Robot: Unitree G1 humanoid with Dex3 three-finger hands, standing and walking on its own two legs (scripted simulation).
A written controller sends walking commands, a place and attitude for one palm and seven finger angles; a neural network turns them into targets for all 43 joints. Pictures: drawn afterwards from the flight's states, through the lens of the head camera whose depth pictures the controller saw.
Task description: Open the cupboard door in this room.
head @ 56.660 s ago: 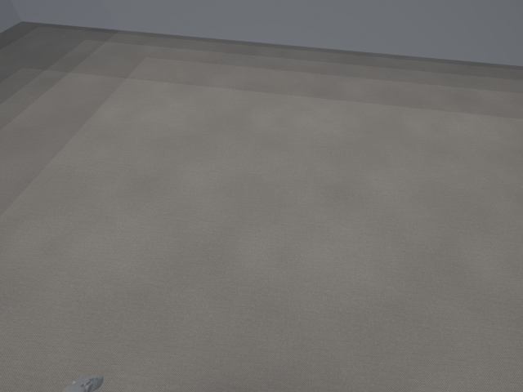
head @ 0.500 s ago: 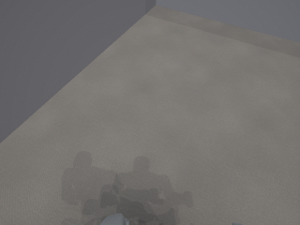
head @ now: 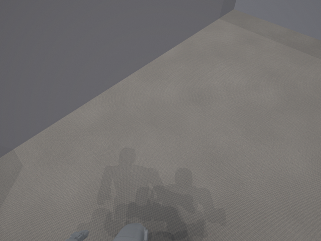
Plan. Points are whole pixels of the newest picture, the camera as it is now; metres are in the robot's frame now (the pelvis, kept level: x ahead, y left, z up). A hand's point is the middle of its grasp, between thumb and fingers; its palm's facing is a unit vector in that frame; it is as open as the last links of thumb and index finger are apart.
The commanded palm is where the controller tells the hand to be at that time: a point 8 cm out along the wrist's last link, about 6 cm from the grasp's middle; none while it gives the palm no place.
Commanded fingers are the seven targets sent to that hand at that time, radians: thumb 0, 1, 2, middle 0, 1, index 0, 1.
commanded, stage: turn to face it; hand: left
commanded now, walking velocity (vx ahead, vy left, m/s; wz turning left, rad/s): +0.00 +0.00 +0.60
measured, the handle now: out of the picture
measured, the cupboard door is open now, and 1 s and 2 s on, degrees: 39 39 39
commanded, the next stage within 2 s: none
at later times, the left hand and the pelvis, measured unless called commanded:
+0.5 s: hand out of the picture +0.06 +0.23 -0.15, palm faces +0.31 -0.91 -0.27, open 7.4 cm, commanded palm none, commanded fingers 0.00 0.90 0.90 -0.20 -0.30 -0.20 -0.30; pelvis +0.02 -0.01 +0.00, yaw +18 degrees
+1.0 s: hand out of the picture -0.04 +0.20 -0.17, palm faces +0.60 -0.76 -0.24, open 7.4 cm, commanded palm none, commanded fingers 0.00 0.90 0.90 -0.20 -0.30 -0.20 -0.30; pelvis +0.03 -0.01 +0.00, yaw +37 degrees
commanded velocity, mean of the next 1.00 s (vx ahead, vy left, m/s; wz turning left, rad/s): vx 0.00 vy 0.00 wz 0.60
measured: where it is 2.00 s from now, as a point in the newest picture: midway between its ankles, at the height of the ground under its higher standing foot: outside the picture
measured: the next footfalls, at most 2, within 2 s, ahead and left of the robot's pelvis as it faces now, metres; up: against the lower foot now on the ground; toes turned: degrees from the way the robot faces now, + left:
left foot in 0.20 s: +0.04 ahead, +0.12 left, +0.00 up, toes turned +14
right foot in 0.56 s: +0.11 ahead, -0.14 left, +0.00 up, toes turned +17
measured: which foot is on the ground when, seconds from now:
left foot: up 0.00-0.18, down 0.20-0.54, up 0.56-0.84, down 0.86-1.00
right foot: down 0.00-0.20, up 0.22-0.54, down 0.56-0.86, up 0.88-1.00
